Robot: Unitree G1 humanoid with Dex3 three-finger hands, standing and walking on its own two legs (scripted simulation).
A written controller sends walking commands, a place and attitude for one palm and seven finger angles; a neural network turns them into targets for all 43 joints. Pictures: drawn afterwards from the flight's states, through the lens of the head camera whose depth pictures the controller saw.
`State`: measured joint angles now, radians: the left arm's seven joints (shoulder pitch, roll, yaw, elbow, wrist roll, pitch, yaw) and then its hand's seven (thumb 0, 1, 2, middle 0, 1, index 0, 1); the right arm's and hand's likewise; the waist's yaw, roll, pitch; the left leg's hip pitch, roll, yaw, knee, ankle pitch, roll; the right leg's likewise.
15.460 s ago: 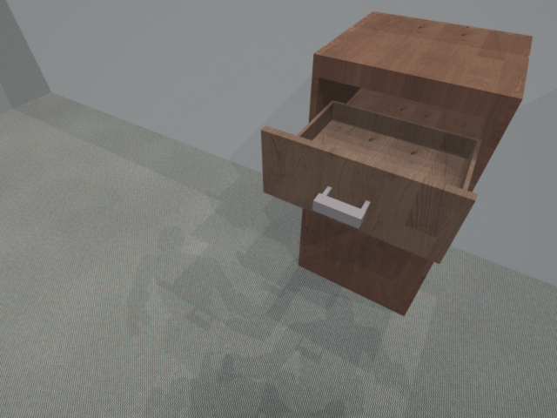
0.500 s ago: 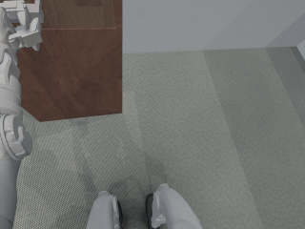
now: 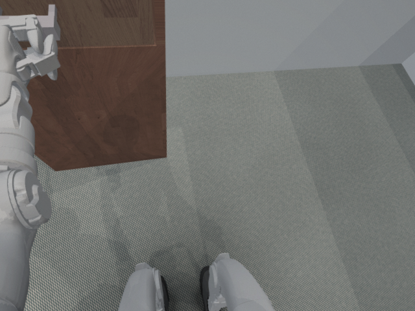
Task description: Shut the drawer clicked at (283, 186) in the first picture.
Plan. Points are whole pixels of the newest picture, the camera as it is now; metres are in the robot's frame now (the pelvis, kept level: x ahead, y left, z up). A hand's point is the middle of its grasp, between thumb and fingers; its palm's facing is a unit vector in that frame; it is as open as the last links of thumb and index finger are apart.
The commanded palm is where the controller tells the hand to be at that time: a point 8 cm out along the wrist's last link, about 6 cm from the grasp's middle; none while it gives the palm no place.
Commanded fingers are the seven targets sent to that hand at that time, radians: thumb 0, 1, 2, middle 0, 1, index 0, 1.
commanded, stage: pull the fist back off the drawer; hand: left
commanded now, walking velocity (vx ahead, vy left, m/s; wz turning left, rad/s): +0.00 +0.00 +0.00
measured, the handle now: (24, 19) +0.63 +0.25 +0.08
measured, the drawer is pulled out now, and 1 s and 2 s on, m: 0.00 0.00 0.00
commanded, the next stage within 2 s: draw the hand back to the body in 0.18 s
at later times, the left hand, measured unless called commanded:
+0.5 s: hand (35, 65) +0.51 +0.21 +0.11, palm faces +0.07 -1.00 -0.04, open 3.2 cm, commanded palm +0.46 +0.25 +0.12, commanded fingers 0.00 0.90 0.90 -1.40 -1.60 -1.40 -1.60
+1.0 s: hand out of the picture +0.35 +0.22 +0.18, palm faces +0.25 -0.93 -0.26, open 3.3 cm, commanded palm +0.30 +0.27 +0.19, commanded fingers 0.00 0.90 0.90 -1.40 -1.60 -1.40 -1.60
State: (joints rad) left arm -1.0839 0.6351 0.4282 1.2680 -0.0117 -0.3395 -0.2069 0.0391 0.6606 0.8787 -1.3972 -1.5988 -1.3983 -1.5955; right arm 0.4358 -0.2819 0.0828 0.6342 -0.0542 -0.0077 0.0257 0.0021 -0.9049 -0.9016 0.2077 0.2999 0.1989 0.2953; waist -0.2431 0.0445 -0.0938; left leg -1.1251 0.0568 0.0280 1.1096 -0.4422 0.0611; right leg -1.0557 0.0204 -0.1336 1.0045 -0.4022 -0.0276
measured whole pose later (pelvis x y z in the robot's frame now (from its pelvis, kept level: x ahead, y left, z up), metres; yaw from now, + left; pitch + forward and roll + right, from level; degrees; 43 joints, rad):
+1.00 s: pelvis +0.05 -0.01 +0.08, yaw +1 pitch +2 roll -1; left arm 0.00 0.31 0.18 0.14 -0.09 -0.10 0.03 0.02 0.89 0.90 -1.40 -1.60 -1.40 -1.60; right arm 0.19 -0.25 0.04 0.58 0.04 -0.03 -0.06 0.01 -0.91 -0.90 0.21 0.30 0.20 0.30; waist 0.01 0.05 -0.04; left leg -0.29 0.00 0.08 0.57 -0.32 0.04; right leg -0.28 0.00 -0.07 0.55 -0.31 -0.02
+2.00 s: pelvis +0.04 -0.02 +0.09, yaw +0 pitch -1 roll -1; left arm 0.54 0.35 0.34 -0.44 -0.05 -0.18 0.10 0.01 0.89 0.90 -1.40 -1.60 -1.40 -1.59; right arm 0.19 -0.25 -0.01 0.58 0.00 -0.05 -0.05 0.01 -0.90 -0.90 0.21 0.30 0.20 0.30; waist 0.00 0.08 0.02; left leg -0.18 0.01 0.09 0.43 -0.24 0.03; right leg -0.17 0.03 -0.05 0.39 -0.22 -0.03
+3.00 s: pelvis -0.10 +0.00 +0.08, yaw -1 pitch +5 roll -2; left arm 0.57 0.42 0.39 -0.62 -0.03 -0.30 0.10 0.01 0.89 0.90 -1.40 -1.60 -1.41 -1.59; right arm 0.09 -0.20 -0.01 0.59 -0.03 -0.12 -0.05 0.01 -0.90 -0.90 0.21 0.30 0.20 0.30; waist 0.02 0.00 0.09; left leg -0.51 0.03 0.09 0.42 0.00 0.06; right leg -0.22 0.08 0.04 0.49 -0.36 -0.02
